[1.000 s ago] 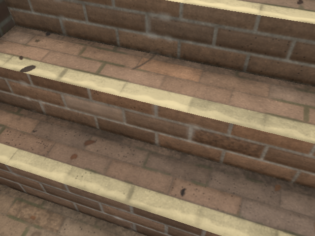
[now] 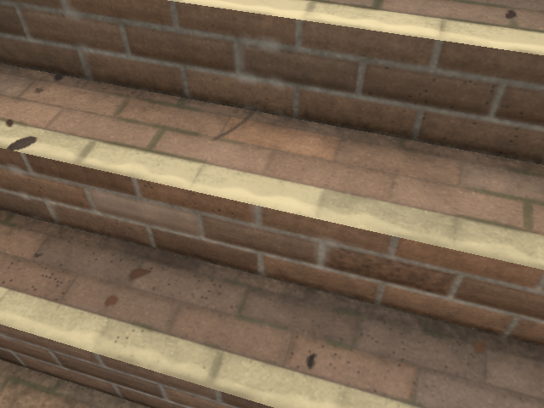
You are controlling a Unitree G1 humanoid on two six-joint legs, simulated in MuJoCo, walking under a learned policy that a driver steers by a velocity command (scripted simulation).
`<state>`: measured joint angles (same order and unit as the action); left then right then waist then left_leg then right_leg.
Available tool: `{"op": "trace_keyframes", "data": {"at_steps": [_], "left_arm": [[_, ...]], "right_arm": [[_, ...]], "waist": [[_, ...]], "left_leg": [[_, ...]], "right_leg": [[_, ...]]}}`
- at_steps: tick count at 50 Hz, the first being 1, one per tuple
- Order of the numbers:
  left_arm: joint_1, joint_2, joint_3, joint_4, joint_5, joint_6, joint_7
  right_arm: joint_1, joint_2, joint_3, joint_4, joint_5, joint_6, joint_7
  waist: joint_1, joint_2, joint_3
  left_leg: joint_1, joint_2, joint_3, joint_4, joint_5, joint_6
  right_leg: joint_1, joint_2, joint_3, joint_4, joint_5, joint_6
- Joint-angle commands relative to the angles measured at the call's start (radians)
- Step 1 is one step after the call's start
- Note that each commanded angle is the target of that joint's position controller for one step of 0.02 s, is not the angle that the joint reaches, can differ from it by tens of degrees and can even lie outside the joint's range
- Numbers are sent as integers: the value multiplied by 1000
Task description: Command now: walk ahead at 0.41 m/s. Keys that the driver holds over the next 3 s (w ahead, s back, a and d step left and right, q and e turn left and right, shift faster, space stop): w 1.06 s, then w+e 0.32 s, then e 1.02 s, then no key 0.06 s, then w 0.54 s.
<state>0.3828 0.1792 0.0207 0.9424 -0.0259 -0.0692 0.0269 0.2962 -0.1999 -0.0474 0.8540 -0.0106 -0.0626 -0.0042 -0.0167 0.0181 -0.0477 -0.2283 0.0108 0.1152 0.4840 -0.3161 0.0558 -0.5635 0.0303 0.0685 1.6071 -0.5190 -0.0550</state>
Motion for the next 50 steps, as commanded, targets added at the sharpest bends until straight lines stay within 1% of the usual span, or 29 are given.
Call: {"op": "trace_keyframes", "data": {"at_steps": [1, 3, 5, 7, 8, 10, 11, 12, 13, 14, 15, 17, 19, 21, 25, 27, 29, 33, 36, 39, 41, 43, 44, 45, 46, 47, 48, 49, 50], "left_arm": [[-276, -108, -57, -272, -34, -35, -3], [-302, -180, -105, -356, -18, -18, -27], [-279, -137, -125, -424, -1, -13, -48], [-339, -64, -126, -438, 13, 11, -24], [-308, -55, -133, -411, 29, 18, -10], [-127, 31, -75, -300, 45, 2, 10], [20, 57, -55, -251, 61, 6, 8], [48, 97, -39, -234, 64, 9, 1], [26, 201, 14, -162, 59, 26, -7], [155, 297, 50, -98, 75, 60, 11], [139, 268, 40, -92, 107, 61, 7], [-10, 106, 16, -42, 57, 57, -17], [-55, -45, -21, 6, 51, 48, -22], [-23, -91, -36, 40, 58, 34, -26], [44, 22, -11, 44, 53, 20, -21], [46, 71, 2, 20, 76, 16, -1], [-13, 53, -12, -14, 103, 12, -3], [83, 100, 3, -13, 77, -12, 3], [133, 98, 13, -5, 43, -4, 21], [-8, 168, 28, -27, 38, 15, 23], [75, 182, 36, 33, 34, 61, 16], [-41, 195, 29, 9, 31, 65, -6], [-107, 183, 25, -34, 26, 52, -6], [-176, 62, -9, -114, 37, 17, -21], [-112, -100, -48, -113, 63, -36, -58], [-6, -106, -40, -51, 13, -75, -71], [-108, -93, -38, -88, -27, -83, -82], [-328, -129, -65, -199, -28, -80, -88], [-472, -175, -101, -296, -16, -74, -88]], "right_arm": [[155, -60, -8, 96, -36, -8, 8], [130, 30, 30, 142, -17, 5, 11], [-58, -52, 39, 96, -8, -3, 8], [-139, -117, 43, 72, -3, -27, 6], [-95, -168, 27, 80, 23, -33, 3], [54, -284, -9, 120, 41, -19, 4], [83, -328, -29, 129, 70, -13, 5], [67, -323, -29, 119, 104, -9, 6], [241, -176, -5, 117, 67, -7, 9], [179, -86, 17, 134, 39, -22, 48], [-6, -73, 6, 58, 47, -48, 81], [-219, 41, 41, -117, 35, -40, 69], [-141, 71, 55, -133, 34, -19, 56], [-99, 87, 71, -144, 48, -12, 58], [-94, 78, 83, -175, 38, -5, 39], [-121, 49, 79, -185, 53, -1, 19], [-123, 33, 72, -154, 83, 3, 6], [-170, 25, 55, -175, 75, 8, -15], [-274, 59, 75, -202, 68, 8, 17], [-234, 18, 72, -193, 82, 15, 32], [-224, -3, 69, -208, 73, 5, 32], [2, -110, 0, -130, 26, -10, 37], [125, -155, -26, -69, 13, -9, 44], [233, -183, -30, 18, 9, 11, 45], [376, -232, -27, 89, -8, 45, 17], [514, -222, -25, 100, -60, 54, 14], [474, -164, -14, 118, -78, 57, 25], [362, -118, 2, 129, -56, 63, 27], [267, -54, 27, 119, -60, 53, 27]], "waist": [[-29, 70, 56], [20, 9, 65], [148, 23, 124], [170, 67, 147], [169, 67, 91], [206, 151, -155], [250, 259, -236], [260, 265, -260], [133, -24, -316], [159, -415, -388], [189, -380, -361], [85, -89, 12], [-3, -59, 88], [-24, -93, 112], [-29, -124, 100], [-14, -159, 64], [-4, -191, 59], [74, -183, 68], [99, -152, 51], [11, -239, 78], [21, -237, 163], [-107, -179, 13], [-148, -181, -2], [-118, 9, -46], [-64, 426, -158], [-114, 410, -378], [-102, 276, -288], [-82, 209, -106], [-69, 147, -2]], "left_leg": [[455, 397, -351, -164, 489, 163], [311, 362, -276, -189, 201, 80], [-123, 283, -97, -342, 63, 51], [-532, 230, 35, -572, 210, 126], [-532, 221, 76, -652, 458, 141], [-66, 262, 83, -325, 1827, 177], [156, 309, 49, -136, 2166, 177], [263, 296, 29, 28, 2127, 160], [-50, 222, -63, 295, 1861, 150], [-248, 29, -96, 758, 526, 92], [-392, -68, -336, 1168, 324, 81], [-685, -49, -255, 1416, 220, 83], [-732, -14, -239, 1441, 259, 60], [-837, -22, -245, 1543, 279, 62], [-990, 23, -207, 1446, 304, 16], [-981, 79, -148, 1378, 319, -25], [-909, 78, -88, 1453, 368, -50], [-964, 134, -94, 1335, 349, -71], [-780, 162, -24, 903, 358, -64], [-422, 116, 63, 559, 245, -29], [-493, 66, 123, 388, -97, -15], [-156, 25, 60, -20, 242, 18], [4, 63, -41, -202, 357, 20], [277, 162, -153, -156, 768, -57], [613, 304, -297, 100, 1634, -79], [715, 446, -580, -22, 1395, 50], [651, 470, -600, -62, 942, 119], [552, 448, -509, -71, 684, 101], [460, 399, -408, -74, 634, 82]], "right_leg": [[-899, -23, 127, 894, -132, -17], [-987, -30, 136, 1021, -135, -48], [-730, -66, 48, 692, 53, -45], [-295, -68, -122, 288, 243, -16], [-56, -58, -227, 59, 155, -29], [86, 54, -312, -23, -137, -43], [92, 78, -265, -168, -109, -51], [105, 85, -157, -437, -35, -64], [393, -53, 210, -630, -141, -167], [481, -238, 665, -1013, -190, -309], [371, -243, 846, -1214, -282, -299], [73, -242, 600, -1095, -386, -201], [-14, -172, 353, -1018, -255, -121], [7, -189, 323, -1093, -182, -126], [62, -243, 289, -1246, -160, -155], [62, -279, 284, -1305, -179, -171], [-20, -278, 231, -1320, -158, -182], [212, -325, 208, -1370, -91, -164], [290, -344, 148, -1437, -53, -141], [255, -341, 54, -1619, 84, -171], [493, -325, 41, -1586, 145, -179], [601, -254, -41, -1236, 818, -126], [526, -223, -75, -975, 967, -95], [211, -173, -85, -638, 569, -49], [-258, 49, 7, -168, 34, 14], [-441, 99, 215, 271, 73, 19], [-629, 88, 233, 640, 88, 5], [-873, 49, 168, 855, 118, -24], [-1006, 30, 134, 1008, 123, -47]]}}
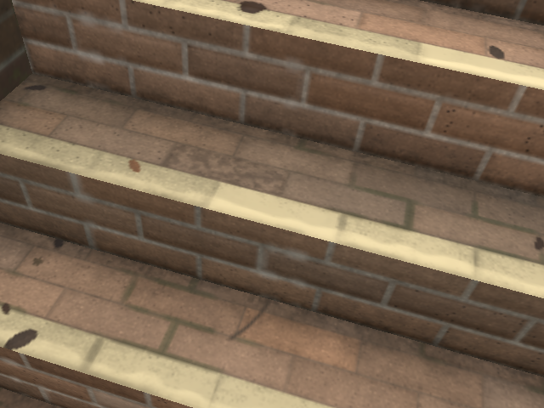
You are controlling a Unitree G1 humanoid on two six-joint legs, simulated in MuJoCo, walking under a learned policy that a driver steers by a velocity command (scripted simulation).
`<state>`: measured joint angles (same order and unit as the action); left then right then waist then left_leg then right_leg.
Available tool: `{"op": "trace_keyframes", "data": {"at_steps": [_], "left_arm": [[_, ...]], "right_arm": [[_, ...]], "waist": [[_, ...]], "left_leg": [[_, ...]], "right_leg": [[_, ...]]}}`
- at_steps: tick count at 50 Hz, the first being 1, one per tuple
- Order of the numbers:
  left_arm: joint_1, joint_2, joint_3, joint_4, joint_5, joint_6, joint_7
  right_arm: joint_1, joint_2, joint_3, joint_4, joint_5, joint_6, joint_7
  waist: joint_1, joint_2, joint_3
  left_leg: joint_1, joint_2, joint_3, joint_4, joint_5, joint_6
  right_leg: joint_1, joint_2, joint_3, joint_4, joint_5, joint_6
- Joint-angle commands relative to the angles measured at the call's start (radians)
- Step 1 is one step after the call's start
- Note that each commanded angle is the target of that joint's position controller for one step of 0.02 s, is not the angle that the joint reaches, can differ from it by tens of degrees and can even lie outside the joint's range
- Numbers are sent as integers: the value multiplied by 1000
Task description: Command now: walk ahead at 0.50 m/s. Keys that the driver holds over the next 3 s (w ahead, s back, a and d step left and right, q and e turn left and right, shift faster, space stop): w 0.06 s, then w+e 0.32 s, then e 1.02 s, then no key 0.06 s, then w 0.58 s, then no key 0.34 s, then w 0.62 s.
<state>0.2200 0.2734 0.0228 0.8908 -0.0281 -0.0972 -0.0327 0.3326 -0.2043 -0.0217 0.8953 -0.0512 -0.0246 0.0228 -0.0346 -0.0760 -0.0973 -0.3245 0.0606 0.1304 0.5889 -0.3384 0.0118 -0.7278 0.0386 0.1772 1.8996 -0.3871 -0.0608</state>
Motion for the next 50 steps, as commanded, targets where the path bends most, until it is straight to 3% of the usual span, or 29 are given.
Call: {"op": "trace_keyframes", "data": {"at_steps": [1, 2, 5, 6, 8, 9, 10, 11, 13, 14, 15, 16, 18, 20, 23, 25, 27, 30, 32, 33, 34, 35, 36, 37, 38, 40, 41, 46, 50], "left_arm": [[-313, -287, -123, -294, 1, -46, -42], [-286, -274, -133, -322, 2, -46, -58], [-272, -164, -146, -359, -40, 2, -45], [-320, -144, -163, -377, -35, 24, -23], [-248, -64, -135, -340, -7, 42, -13], [-208, -8, -101, -279, 6, 50, 0], [-35, -43, -114, -217, 29, 60, 15], [16, 2, -94, -202, 25, 61, 1], [33, 40, -60, -180, 12, 84, -28], [80, 114, -27, -140, 43, 109, -34], [65, 98, -30, -130, 111, 128, 6], [106, -87, -86, -64, 140, 98, 14], [132, -166, -88, 12, 68, 51, -2], [40, -192, -81, 16, 50, 41, -7], [-60, -110, -57, -40, 35, 48, 19], [48, -39, -37, -45, 50, 46, 45], [237, -8, -20, -11, 58, 56, 64], [423, -29, 0, -2, 3, 96, 88], [315, 43, 26, -58, -14, 118, 103], [326, 87, 45, -44, -18, 116, 118], [255, 145, 63, -57, 1, 94, 95], [102, 136, 68, -102, 0, 56, 84], [6, 128, 64, -159, 6, 25, 44], [-15, 48, 54, -156, 13, 14, 7], [-12, 28, 48, -190, 19, 20, -27], [-84, -37, 17, -288, 53, 82, -20], [-25, -47, 9, -279, 51, 107, -7], [-16, -125, -42, -275, 13, 129, 44], [-115, -43, -20, -328, 10, 147, 78]], "right_arm": [[198, 9, 24, 93, -25, 8, 1], [165, 70, 50, 111, -16, -1, -8], [-126, 69, 97, 61, -15, -11, -9], [-101, -1, 95, 55, 8, -36, -29], [-26, -87, 92, 106, 71, -64, -55], [56, -175, 73, 125, 70, -45, -72], [19, -344, 29, 111, 53, -32, -89], [13, -344, 15, 94, 70, 1, -109], [19, -286, 6, 30, 43, 28, -121], [-75, -216, 7, -89, 35, 9, -104], [-225, -76, 25, -187, 37, -36, -57], [-249, 10, 41, -268, 45, -94, 4], [-229, 127, 91, -322, 31, -124, 65], [-167, 115, 114, -291, 24, -116, 71], [-271, 57, 132, -342, -6, -115, 42], [-337, 70, 138, -387, -13, -107, 6], [-369, 87, 142, -401, 21, -104, 2], [-642, 128, 165, -536, 22, -121, 3], [-736, 149, 182, -629, 7, -106, 10], [-648, 171, 159, -634, 20, -85, -14], [-344, 10, 62, -526, 49, -74, -29], [-24, -178, -16, -434, 11, -87, -28], [140, -286, -48, -402, -62, -62, -48], [62, -256, -39, -390, -91, -51, -74], [-60, -165, -21, -391, -44, -29, -88], [-282, 25, 22, -323, 24, 10, -121], [-326, 66, 36, -296, 29, 17, -122], [-236, 46, 38, -201, -15, 5, -82], [-191, -26, 18, -251, -24, 24, -94]], "waist": [[-1, 165, 72], [44, 145, 113], [164, 173, 181], [155, 244, 183], [211, 228, -2], [234, 188, -154], [301, 280, -204], [284, 310, -186], [225, 219, -146], [183, -36, -69], [147, -263, 42], [80, -150, 97], [-27, 31, 238], [-91, 136, 216], [-100, 193, 215], [-39, 107, 106], [57, 16, 53], [164, 15, 87], [125, -9, 55], [52, -153, -52], [-73, -228, -208], [-207, -26, -427], [-270, 336, -629], [-180, 483, -614], [-90, 352, -455], [50, 104, 6], [110, 74, 77], [111, 85, 149], [82, 153, 83]], "left_leg": [[490, 304, -375, -173, 548, 101], [371, 267, -315, -217, 480, 61], [-280, 91, 80, -459, 410, -18], [-421, 126, 93, -605, 523, 48], [-290, 87, 199, -592, 1466, 81], [-63, 115, 187, -450, 2114, 98], [168, 239, 155, -341, 2488, 155], [383, 267, 111, -187, 2594, 159], [449, 275, 45, 149, 2094, 206], [145, 118, 9, 450, 1247, 157], [-311, -147, -100, 1174, 296, 58], [-561, -207, -321, 1592, 126, 103], [-872, -152, -315, 1700, 54, 150], [-874, -87, -290, 1585, 102, 130], [-736, -28, -122, 1280, 259, 54], [-740, -27, -71, 1398, 281, 17], [-1081, -8, -127, 1606, 136, 4], [-1211, 35, -133, 1237, -31, -25], [-697, 2, 68, 765, -59, -32], [-223, -58, 0, 674, -298, 12], [-55, -94, 28, 645, -196, 60], [305, 81, -375, 589, -24, 209], [519, 273, -858, 152, 137, 347], [430, 375, -1197, -119, 182, 386], [240, 368, -1123, -121, -122, 318], [-257, 290, -637, 33, -392, 196], [-393, 252, -461, 108, -346, 149], [-350, 255, -181, 22, -129, 149], [-176, 310, -131, -60, -106, 173]], "right_leg": [[-909, 6, 26, 810, 18, -68], [-907, -2, 32, 822, 59, -93], [-458, 41, -115, 312, 361, -77], [-280, 24, -219, 150, 306, -41], [183, 36, -410, -114, 242, -71], [242, 95, -453, -97, 225, -91], [235, 50, -411, -238, 7, -85], [156, 77, -368, -456, -153, -101], [274, 100, -194, -1015, -181, -135], [390, 17, 121, -1173, -29, -200], [346, -142, 594, -1411, 116, -360], [276, -165, 716, -1531, 32, -329], [275, -123, 445, -1422, -26, -235], [280, -86, 249, -1437, 29, -156], [78, -60, 126, -1493, 253, -159], [172, -107, 188, -1504, 457, -204], [586, -187, 288, -1475, 473, -210], [775, -174, 308, -1510, 448, -147], [460, -166, 215, -1751, 500, -159], [286, -195, 220, -1730, 888, -126], [471, -156, 107, -1568, 1506, -111], [323, -93, 89, -1173, 1698, -40], [170, 43, 76, -764, 994, 8], [77, 143, 149, -317, 197, 64], [-33, 85, 149, -87, 162, 75], [-113, -16, -5, -28, 223, 64], [-74, -42, -40, -29, 246, 67], [-245, -7, -43, 120, 516, 30], [-297, -69, -65, -68, 572, 127]]}}
Over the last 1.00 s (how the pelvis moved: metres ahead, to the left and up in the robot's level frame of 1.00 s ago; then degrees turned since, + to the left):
0.28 0.08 0.20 -1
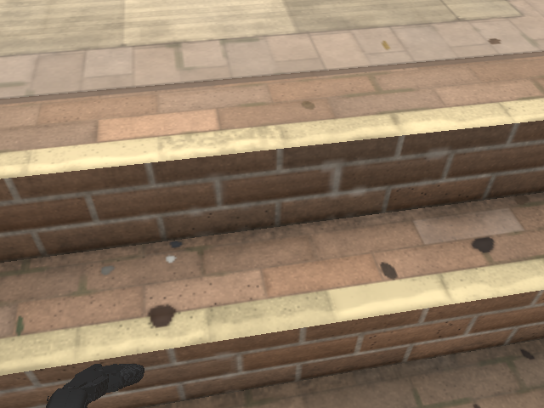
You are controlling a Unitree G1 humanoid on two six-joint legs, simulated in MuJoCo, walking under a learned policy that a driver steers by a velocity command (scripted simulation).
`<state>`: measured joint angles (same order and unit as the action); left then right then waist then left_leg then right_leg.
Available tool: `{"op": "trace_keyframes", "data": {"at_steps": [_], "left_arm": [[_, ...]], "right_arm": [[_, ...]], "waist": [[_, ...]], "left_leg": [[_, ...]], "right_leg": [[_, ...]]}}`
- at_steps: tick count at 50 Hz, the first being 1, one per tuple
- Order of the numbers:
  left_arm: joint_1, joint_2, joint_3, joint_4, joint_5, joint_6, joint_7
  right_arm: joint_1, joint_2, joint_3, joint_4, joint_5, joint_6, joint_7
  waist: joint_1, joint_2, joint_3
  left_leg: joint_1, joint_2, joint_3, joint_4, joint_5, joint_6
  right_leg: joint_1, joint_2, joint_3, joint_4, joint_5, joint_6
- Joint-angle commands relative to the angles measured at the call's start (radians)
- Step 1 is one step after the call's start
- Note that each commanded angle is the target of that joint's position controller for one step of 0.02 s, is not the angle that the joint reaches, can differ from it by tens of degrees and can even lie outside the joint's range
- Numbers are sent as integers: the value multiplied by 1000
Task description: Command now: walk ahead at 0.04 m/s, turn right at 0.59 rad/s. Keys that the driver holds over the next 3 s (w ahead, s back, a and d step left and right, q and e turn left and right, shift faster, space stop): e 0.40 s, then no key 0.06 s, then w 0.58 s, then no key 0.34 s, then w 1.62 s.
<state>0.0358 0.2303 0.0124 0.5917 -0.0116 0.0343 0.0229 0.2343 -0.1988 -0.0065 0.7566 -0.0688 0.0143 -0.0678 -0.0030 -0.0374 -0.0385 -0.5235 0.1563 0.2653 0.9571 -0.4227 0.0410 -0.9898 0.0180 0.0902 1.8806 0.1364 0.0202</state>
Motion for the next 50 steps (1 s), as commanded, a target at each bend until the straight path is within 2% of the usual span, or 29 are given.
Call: {"op": "trace_keyframes", "data": {"at_steps": [1, 2, 5, 8, 10, 11, 12, 13, 14, 15, 16, 17, 19, 22, 26, 29, 35, 38, 40, 41, 42, 43, 44, 45, 46, 47, 48, 49, 50], "left_arm": [[50, 9, -5, -39, -9, 19, 32], [30, -3, -14, -50, 2, 19, 37], [-55, -49, -40, -79, -19, 30, 25], [9, 4, 3, -51, -22, 34, 4], [96, 28, 29, -10, -19, 22, -2], [139, 68, 54, 18, -12, 15, -5], [214, 142, 81, 14, 0, 11, -11], [266, 206, 90, -22, 40, 8, 2], [213, 178, 73, -76, 61, -6, 4], [160, 165, 62, -94, 58, -14, 9], [84, 153, 54, -111, 48, -8, 20], [50, 124, 35, -110, 21, 1, 24], [40, 54, 7, -129, 19, 1, 25], [70, 50, -8, -131, 27, -19, 39], [226, 102, 12, -47, 20, -46, 25], [329, 114, 26, 31, 30, -51, 26], [366, 81, 26, 145, 24, -61, 28], [358, 85, 21, 204, 19, -58, 25], [271, 137, 32, 223, 0, -52, 38], [167, 140, 33, 209, -14, -48, 30], [158, 148, 41, 215, -49, -45, 5], [194, 180, 46, 261, -38, -51, -13], [197, 260, 62, 275, -44, -60, -17], [176, 306, 70, 279, -57, -59, -21], [355, 129, 45, 276, -82, -57, -24], [434, 54, 25, 307, -53, -66, -54], [422, 27, 30, 319, -53, -88, -83], [264, -42, 6, 254, -45, -112, -106], [151, -67, -2, 182, -59, -108, -129]], "right_arm": [[-82, -49, -4, -129, -6, -14, -9], [-44, -83, -17, -119, 9, -1, -14], [-17, -148, -55, -140, 43, 41, -37], [-58, -214, -85, -132, 53, -3, -10], [-34, -159, -74, -93, 73, 3, 2], [11, -105, -58, -63, 67, 13, 13], [-15, -60, -41, -82, 51, 5, 14], [-84, -44, -30, -160, 42, -13, 6], [-76, -48, -40, -120, 59, -27, 12], [-127, -31, -34, -143, 76, -45, 21], [-191, 11, -18, -180, 66, -47, 21], [-163, -12, -12, -197, 58, -43, 17], [-67, -56, -21, -185, 55, -39, 27], [-20, -39, -9, -178, 56, -34, 40], [1, -45, -15, -172, 82, -32, 41], [-55, -9, -6, -173, 98, -54, 48], [-66, 73, 39, -185, 95, -73, 68], [-166, 111, 77, -265, 81, -71, 52], [-214, 110, 107, -336, 64, -67, 46], [-151, 97, 104, -313, 42, -63, 47], [-121, 70, 89, -285, 47, -65, 34], [42, -11, 41, -213, 55, -62, 28], [216, -99, -4, -160, 53, -55, 21], [275, -147, -25, -139, 30, -44, 24], [253, -174, -42, -75, 27, -45, 14], [404, -238, -75, 26, 8, -26, 13], [262, -212, -70, -6, -16, -25, 27], [185, -140, -42, -3, 11, -17, 56], [121, -71, -14, 1, 17, -5, 72]], "waist": [[39, 124, 14], [17, 159, 25], [-39, 186, -28], [-31, 177, -45], [-13, 118, -5], [-14, 22, -2], [21, -104, -23], [56, -275, -147], [65, -98, -246], [39, -27, -172], [9, 8, -104], [-19, 9, -45], [-39, -12, -62], [-37, -5, -98], [14, -94, -32], [55, -115, 48], [32, -73, 81], [20, -101, 113], [-50, -110, 99], [-107, -127, 52], [-126, -166, 27], [-187, -176, -94], [-274, -209, -177], [-312, -217, -187], [-149, 127, -198], [-134, 491, -363], [-66, 562, -502], [-55, 412, -377], [-7, 410, -339]], "left_leg": [[61, 228, -276, -435, -36, 148], [124, 220, -247, -494, -19, 155], [128, 186, -142, -529, 35, 124], [194, 271, -149, -565, 68, 134], [282, 212, -105, -432, 114, 98], [284, 143, -58, -233, 155, 77], [24, 83, -45, 49, -9, 17], [-316, -100, -137, 420, -192, -93], [-338, -112, -331, 760, -139, -125], [-418, -97, -385, 825, -36, -125], [-453, -97, -398, 931, 41, -134], [-470, -105, -379, 901, 123, -139], [-381, -124, -352, 959, 207, -141], [-359, -141, -351, 1032, 295, -147], [-468, -154, -320, 1116, 257, -125], [-706, -163, -365, 1372, 140, -91], [-938, -109, -368, 1510, 72, -68], [-1010, -74, -340, 1478, 90, -62], [-806, -9, -258, 1095, 83, -42], [-424, -24, -201, 870, 98, -12], [-97, -66, -160, 704, -8, 18], [138, -178, -25, 763, -49, 19], [247, -219, -45, 677, -159, 5], [192, -226, -156, 367, -202, 19], [254, -160, -456, 84, -295, 97], [412, -29, -854, -224, -610, 190], [425, -17, -1029, -301, -725, 198], [250, -101, -781, -178, -388, 120], [37, -96, -729, -229, -523, 117]], "right_leg": [[-45, -65, 18, -65, 37, 64], [-59, -80, -56, -212, -44, 76], [285, -106, -196, -661, -374, 64], [486, -102, -231, -898, -485, 9], [552, -58, -246, -1237, -458, -57], [626, -35, -210, -1374, -367, -83], [857, -143, -8, -1330, 42, -129], [1027, -363, 537, -1497, -129, -361], [997, -425, 670, -1572, -225, -410], [952, -389, 569, -1575, -356, -366], [900, -335, 474, -1522, -315, -307], [844, -288, 363, -1492, -276, -281], [770, -220, 269, -1460, -225, -265], [798, -215, 244, -1422, -156, -270], [848, -238, 306, -1525, -505, -290], [974, -298, 393, -1608, -571, -308], [987, -329, 287, -1653, -585, -289], [863, -336, 220, -1718, -605, -269], [706, -302, 108, -1886, -538, -229], [476, -265, 1, -1973, -423, -207], [369, -250, -82, -2010, -151, -203], [449, -249, -116, -1955, 447, -224], [618, -262, -131, -1810, 965, -214], [832, -258, -143, -1581, 1161, -177], [695, -186, -97, -1315, 949, -166], [551, -115, -27, -1007, 178, -178], [484, 4, 202, -561, -187, -152], [450, 23, 167, -343, -254, -115], [368, 51, 95, -182, -352, -91]]}}
Over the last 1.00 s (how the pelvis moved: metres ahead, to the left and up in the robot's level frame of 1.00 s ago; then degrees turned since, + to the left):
0.35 0.09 0.36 -27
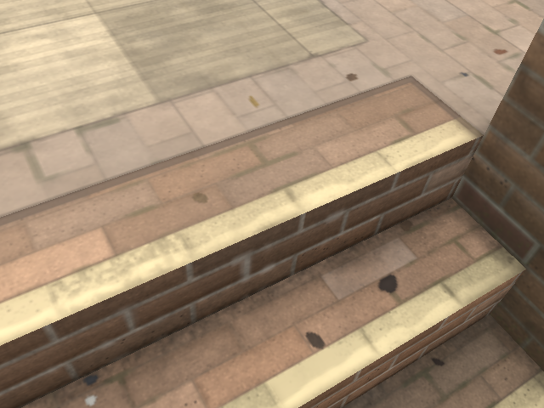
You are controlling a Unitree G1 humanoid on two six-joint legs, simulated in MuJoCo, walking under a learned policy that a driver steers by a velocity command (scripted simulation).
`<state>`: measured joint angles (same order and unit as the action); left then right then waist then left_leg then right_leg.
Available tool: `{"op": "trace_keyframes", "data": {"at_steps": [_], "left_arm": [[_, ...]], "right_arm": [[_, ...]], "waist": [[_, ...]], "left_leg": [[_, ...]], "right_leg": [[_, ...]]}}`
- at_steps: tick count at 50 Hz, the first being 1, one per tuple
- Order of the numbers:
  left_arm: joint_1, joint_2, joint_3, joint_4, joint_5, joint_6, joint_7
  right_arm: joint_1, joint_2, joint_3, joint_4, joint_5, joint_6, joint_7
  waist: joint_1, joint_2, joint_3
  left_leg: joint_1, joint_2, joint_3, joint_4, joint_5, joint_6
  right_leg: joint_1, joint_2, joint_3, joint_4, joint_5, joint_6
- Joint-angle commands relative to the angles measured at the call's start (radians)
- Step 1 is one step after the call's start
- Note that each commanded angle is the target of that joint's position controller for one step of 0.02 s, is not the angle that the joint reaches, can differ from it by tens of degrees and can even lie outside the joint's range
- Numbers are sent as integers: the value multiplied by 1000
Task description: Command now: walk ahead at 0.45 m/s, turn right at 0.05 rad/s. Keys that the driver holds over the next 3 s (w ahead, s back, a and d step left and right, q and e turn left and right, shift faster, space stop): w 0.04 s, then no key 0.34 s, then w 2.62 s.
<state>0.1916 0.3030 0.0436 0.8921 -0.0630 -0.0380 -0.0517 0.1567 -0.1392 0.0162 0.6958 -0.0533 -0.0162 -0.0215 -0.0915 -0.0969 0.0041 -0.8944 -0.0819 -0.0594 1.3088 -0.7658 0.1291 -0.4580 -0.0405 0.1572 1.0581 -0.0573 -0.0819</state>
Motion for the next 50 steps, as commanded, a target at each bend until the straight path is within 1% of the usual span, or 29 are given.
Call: {"op": "trace_keyframes", "data": {"at_steps": [1, 3, 9, 12, 13, 14, 15, 16, 17, 18, 19, 20, 22, 25, 27, 29, 30, 31, 32, 33, 34, 37, 39, 40, 41, 43, 48, 49, 50], "left_arm": [[-11, -115, -34, -141, -4, -22, -53], [105, -46, -27, -98, 8, 18, -58], [126, -7, -34, -145, 55, 88, 67], [185, -65, -64, -89, 75, 129, 60], [40, -119, -84, -104, 50, 137, 47], [-182, -142, -117, -181, 79, 129, 32], [-346, -121, -155, -214, 131, 105, 15], [-236, -74, -136, -193, 147, 76, -1], [-67, 24, -112, -168, 98, 64, -15], [16, 195, -52, -135, 41, 58, 3], [12, 52, -78, -175, 75, 61, 66], [-15, -16, -102, -216, 119, 53, 105], [-53, -93, -126, -212, 132, 19, 141], [-32, -121, -104, -153, 99, -11, 116], [-160, -65, -78, -198, 72, -14, 102], [-48, -75, -67, -209, 3, 6, 98], [84, -72, -53, -183, -14, 16, 88], [162, -44, -35, -179, -32, 21, 72], [79, -45, -16, -213, 1, 11, 52], [-60, -51, -12, -268, 9, 8, 20], [-51, -56, 0, -288, -6, 41, 38], [-6, -26, 34, -284, 19, 73, 59], [-158, -60, 16, -322, 33, 54, 47], [-191, -96, 3, -336, 27, 48, 39], [-105, -134, -4, -322, 18, 47, 30], [1, -81, 8, -318, 34, 44, 15], [247, 13, 65, -271, 18, 2, 10], [345, 56, 74, -248, 10, -7, 3], [495, 211, 109, -178, 14, -8, 8]], "right_arm": [[102, -46, -18, 63, 11, 28, 25], [-75, -4, -7, 23, 43, 20, 8], [-126, -60, -29, -42, 43, 7, -64], [-130, -52, -33, -149, 60, 62, -111], [35, -36, -42, -115, 54, 70, -111], [215, 36, -31, -80, 51, 69, -102], [372, 87, -39, -42, 66, 53, -100], [418, 96, -25, 2, 98, 31, -100], [390, 58, -12, -14, 89, 9, -110], [281, 40, 21, -76, 126, 15, -108], [10, -25, -4, -15, 126, 34, -122], [-81, -67, -26, 21, 113, 52, -121], [52, 20, -34, 100, 78, 75, -78], [150, 61, -30, 176, 62, 60, -43], [117, 76, 3, 178, 18, 48, -17], [70, 48, 17, 220, -6, 58, 2], [126, 0, 7, 262, -14, 64, 5], [160, -39, 9, 281, -26, 45, 7], [348, -170, -30, 326, 2, 29, 4], [362, -215, -47, 312, 40, 23, 10], [258, -275, -75, 263, 54, -8, 5], [63, -193, -67, 197, 77, -33, -29], [251, -187, -72, 220, 73, -13, -29], [269, -185, -70, 211, 67, -7, -37], [147, -219, -71, 184, 57, -16, -38], [68, -232, -75, 152, 53, -28, -36], [150, -228, -60, 176, 44, -31, -5], [124, -211, -52, 155, 30, -38, 2], [230, -101, -23, 136, 32, -49, 6]], "waist": [[138, 326, -220], [224, 265, -128], [171, 181, 52], [112, 183, 87], [7, -35, 47], [-90, -239, -8], [-199, -196, -113], [-181, -85, -186], [-149, -32, -228], [-88, -214, -179], [86, -3, -89], [120, 135, 1], [58, 64, -3], [20, -8, 30], [-18, -77, 43], [96, -154, 120], [142, -48, 108], [194, 79, 23], [107, 278, -85], [32, 408, -32], [39, 484, 36], [105, 280, 121], [0, 135, 167], [-10, 142, 177], [73, 244, 149], [124, 222, 75], [220, 137, 18], [253, 67, -3], [186, -344, -120]], "left_leg": [[166, 99, -270, -518, -178, 13], [-74, 32, 15, -448, -6, -17], [-330, 77, -211, -403, -97, 12], [-292, 36, -93, -216, 18, -93], [-202, -10, -31, 223, -52, -102], [-131, -160, 84, 922, -54, -175], [-206, -200, -3, 1401, 24, -213], [-173, -132, -102, 1486, 55, -248], [-266, -53, -170, 1353, 26, -267], [-276, 129, -138, 1092, 192, -283], [-302, 120, -155, 1080, 263, -307], [-268, 97, -123, 956, 454, -314], [-77, 84, -106, 758, 630, -289], [219, 105, -27, 404, 729, -200], [525, 147, 54, -342, 596, -116], [569, 98, 156, -931, 253, -65], [607, 2, 302, -1083, 262, -41], [704, 112, 79, -1013, 530, 4], [1010, 236, -93, -907, 822, 96], [1087, 322, -218, -959, 757, 174], [865, 415, -404, -1060, 361, 196], [778, 409, -335, -1149, 192, 162], [931, 357, -242, -1196, 248, 136], [922, 359, -216, -1224, 312, 133], [804, 377, -149, -1244, 487, 120], [753, 344, -38, -1269, 613, 120], [808, 247, 74, -871, 1053, 104], [656, 206, 68, -657, 950, 79], [356, 60, 105, -330, 580, 6]], "right_leg": [[-143, 75, -93, 722, -241, 39], [16, 84, -243, 739, -100, 104], [165, 0, -153, 238, -223, 53], [325, -36, -282, -694, 34, -36], [280, -78, -249, -815, 160, -66], [172, -138, -206, -882, 297, -95], [171, -108, -241, -606, 535, 58], [160, -305, -153, -516, 884, 20], [327, -349, -96, -446, 844, -78], [317, -501, 129, -692, 76, -197], [249, -432, 231, -772, -274, -197], [243, -368, 255, -764, -337, -177], [202, -304, 150, -757, -457, -162], [20, -225, 52, -743, -555, -132], [-50, -173, -105, -781, -492, -69], [97, -186, -52, -780, -388, -51], [159, -148, -75, -712, -409, -36], [145, -80, -120, -499, -460, -45], [-136, 17, -235, -281, -530, 14], [-382, 53, -292, -47, -506, 86], [-375, -56, -126, 127, -438, 110], [-469, -81, -48, 286, -359, 147], [-512, -58, -188, -2, -313, 127], [-452, -56, -208, -79, -304, 122], [-269, -78, -170, -32, -292, 110], [-39, -63, -219, -144, -288, 78], [245, 40, -291, -551, -109, 7], [398, -18, -163, -569, 41, 24], [643, -250, 278, -735, 18, -84]]}}
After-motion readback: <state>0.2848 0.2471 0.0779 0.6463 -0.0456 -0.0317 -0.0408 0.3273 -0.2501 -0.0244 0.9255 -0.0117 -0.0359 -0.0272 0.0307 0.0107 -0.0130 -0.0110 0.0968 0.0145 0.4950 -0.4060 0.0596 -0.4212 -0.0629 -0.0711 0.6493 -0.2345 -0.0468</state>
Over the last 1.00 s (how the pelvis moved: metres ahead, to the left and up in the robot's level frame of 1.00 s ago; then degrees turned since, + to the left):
0.18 0.07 0.14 -16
